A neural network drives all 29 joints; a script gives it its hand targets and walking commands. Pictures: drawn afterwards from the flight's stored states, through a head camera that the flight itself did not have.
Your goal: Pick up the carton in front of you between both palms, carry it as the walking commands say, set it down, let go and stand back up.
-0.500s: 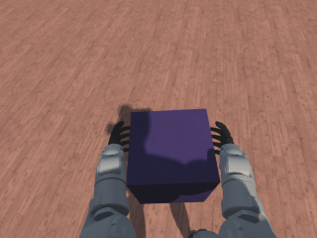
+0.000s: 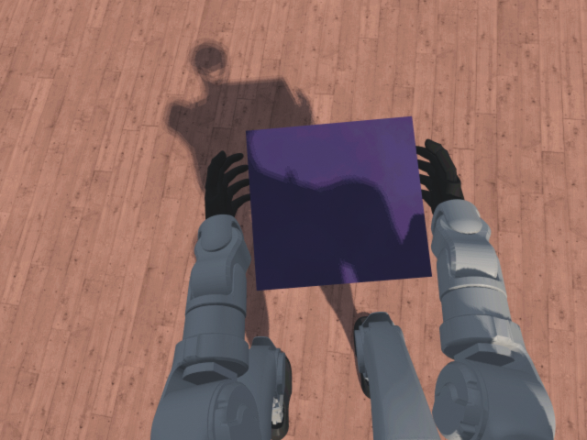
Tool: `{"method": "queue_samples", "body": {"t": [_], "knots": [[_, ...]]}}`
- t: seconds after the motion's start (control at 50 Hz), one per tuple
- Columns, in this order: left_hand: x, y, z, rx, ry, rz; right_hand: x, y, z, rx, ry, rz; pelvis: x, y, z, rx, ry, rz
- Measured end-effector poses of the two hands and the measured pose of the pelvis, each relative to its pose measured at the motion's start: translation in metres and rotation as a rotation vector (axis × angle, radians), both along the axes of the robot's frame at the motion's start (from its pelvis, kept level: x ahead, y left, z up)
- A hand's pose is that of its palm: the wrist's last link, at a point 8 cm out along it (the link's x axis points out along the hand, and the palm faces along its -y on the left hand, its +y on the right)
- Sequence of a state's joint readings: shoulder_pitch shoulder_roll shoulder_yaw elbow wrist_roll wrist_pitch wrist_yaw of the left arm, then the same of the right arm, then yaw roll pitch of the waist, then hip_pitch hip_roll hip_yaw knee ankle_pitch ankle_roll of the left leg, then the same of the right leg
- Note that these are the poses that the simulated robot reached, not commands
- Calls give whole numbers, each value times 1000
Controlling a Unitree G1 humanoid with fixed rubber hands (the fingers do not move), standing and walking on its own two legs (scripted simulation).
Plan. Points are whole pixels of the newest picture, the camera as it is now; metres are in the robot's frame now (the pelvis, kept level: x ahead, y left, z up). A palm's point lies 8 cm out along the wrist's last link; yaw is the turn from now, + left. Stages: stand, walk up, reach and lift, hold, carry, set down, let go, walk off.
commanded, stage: set down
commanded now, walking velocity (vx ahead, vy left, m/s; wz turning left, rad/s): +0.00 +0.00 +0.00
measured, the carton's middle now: (328, 214) +0.42 -0.06 -0.16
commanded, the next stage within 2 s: none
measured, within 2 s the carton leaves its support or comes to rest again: rests again in 1.46 s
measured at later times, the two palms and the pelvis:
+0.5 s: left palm (257, 214) +0.46 +0.07 -0.22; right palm (422, 203) +0.44 -0.23 -0.24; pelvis -0.03 -0.02 -0.13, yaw +3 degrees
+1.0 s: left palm (274, 221) +0.48 +0.06 -0.38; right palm (408, 209) +0.47 -0.24 -0.39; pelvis -0.04 +0.00 -0.22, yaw +5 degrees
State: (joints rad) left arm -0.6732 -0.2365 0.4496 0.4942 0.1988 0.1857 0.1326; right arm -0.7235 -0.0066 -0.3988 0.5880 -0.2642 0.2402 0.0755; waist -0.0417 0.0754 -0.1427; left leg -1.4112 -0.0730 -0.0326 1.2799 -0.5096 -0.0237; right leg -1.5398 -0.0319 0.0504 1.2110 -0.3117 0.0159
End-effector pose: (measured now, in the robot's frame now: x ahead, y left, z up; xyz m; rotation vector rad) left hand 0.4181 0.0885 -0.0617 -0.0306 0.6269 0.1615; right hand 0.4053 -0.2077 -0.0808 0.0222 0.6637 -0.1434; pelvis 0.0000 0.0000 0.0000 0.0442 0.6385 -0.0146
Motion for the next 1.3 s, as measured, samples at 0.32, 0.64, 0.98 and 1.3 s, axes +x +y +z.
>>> {"method": "queue_samples", "body": {"t": [0.32, 0.64, 0.98, 1.3], "knots": [[24, -14, -103, 19, 22, 3, 27, -14, -103, -5, 24, 20, -17, -12, -84, 40, 133, 5], [47, -26, -200, 25, 52, -20, 46, -27, -201, -20, 56, 20, -33, -13, -157, 55, 166, 7], [63, -29, -312, 18, 97, -23, 68, -31, -305, -53, 100, 49, -44, -3, -221, 45, 131, 33], [62, -27, -338, -6, 110, -50, 72, -33, -325, -58, 114, 61, -49, -7, -246, 19, 61, 69]]}}
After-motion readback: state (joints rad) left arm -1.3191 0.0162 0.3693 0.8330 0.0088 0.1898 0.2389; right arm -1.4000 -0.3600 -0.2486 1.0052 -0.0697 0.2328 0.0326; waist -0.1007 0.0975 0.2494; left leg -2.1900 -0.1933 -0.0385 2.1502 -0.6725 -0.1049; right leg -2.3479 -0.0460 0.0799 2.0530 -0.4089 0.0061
